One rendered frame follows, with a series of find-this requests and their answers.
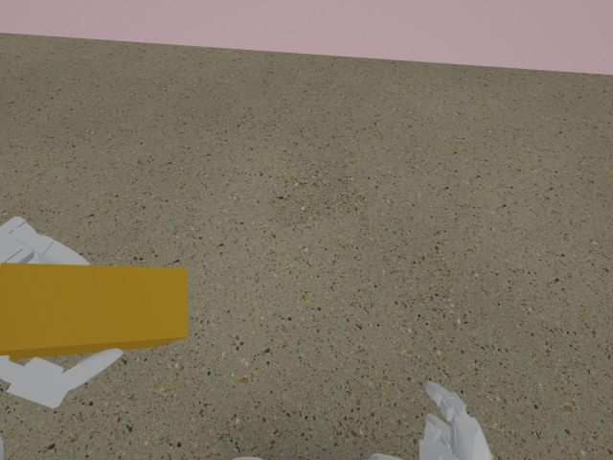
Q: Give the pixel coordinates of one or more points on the right robot hand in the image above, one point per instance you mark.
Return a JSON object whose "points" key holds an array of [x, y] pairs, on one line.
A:
{"points": [[464, 440]]}

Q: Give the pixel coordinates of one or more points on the left robot hand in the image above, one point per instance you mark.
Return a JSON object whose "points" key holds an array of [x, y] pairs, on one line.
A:
{"points": [[42, 381]]}

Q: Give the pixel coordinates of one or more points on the sponge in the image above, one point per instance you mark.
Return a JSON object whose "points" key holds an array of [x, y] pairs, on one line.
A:
{"points": [[49, 310]]}

